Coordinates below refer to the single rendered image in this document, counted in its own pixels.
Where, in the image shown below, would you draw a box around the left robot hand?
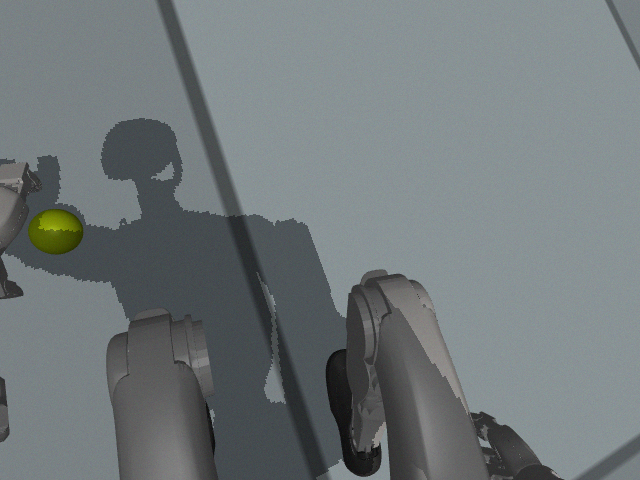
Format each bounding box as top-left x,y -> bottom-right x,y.
0,162 -> 42,299

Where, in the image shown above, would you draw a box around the right robot hand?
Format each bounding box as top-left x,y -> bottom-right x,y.
470,412 -> 542,480

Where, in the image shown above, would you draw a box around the right robot arm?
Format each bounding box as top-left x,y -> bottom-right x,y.
514,464 -> 564,480

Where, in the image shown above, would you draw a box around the ball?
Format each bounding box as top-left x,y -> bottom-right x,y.
28,209 -> 83,255

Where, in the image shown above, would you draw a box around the right robot foot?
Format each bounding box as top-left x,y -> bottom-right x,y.
326,349 -> 382,477

